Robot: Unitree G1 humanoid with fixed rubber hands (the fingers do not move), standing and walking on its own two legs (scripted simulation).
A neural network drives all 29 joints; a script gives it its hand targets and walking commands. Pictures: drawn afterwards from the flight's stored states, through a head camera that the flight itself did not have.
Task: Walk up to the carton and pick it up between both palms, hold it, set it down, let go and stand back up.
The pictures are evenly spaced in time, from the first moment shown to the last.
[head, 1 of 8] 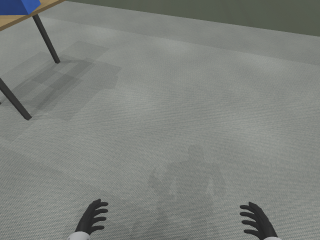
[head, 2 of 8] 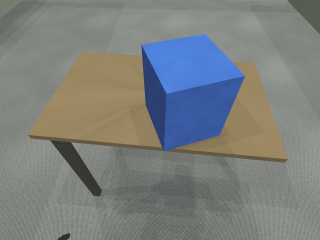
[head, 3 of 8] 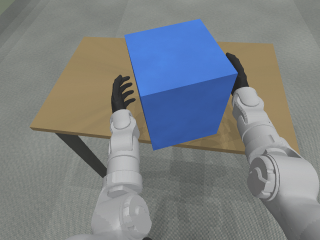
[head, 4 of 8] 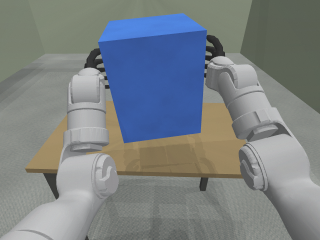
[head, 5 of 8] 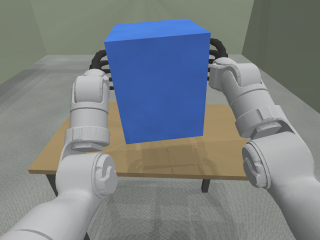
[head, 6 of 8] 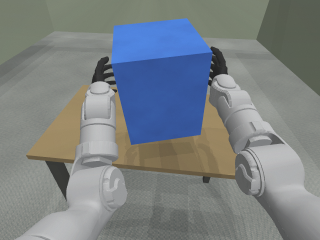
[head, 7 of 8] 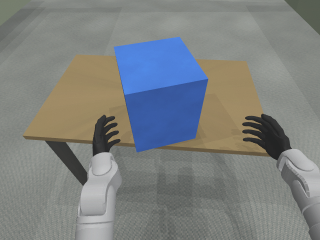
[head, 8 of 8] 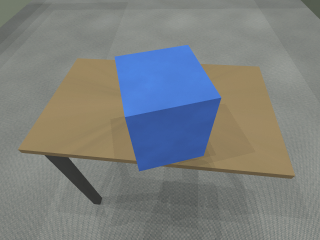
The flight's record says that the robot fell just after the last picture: no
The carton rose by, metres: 0.25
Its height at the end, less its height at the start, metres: +0.00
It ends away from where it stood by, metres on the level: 0.05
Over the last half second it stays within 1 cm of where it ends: yes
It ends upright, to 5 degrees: yes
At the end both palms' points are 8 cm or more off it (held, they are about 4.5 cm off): yes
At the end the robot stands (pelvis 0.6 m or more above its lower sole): yes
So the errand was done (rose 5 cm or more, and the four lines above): yes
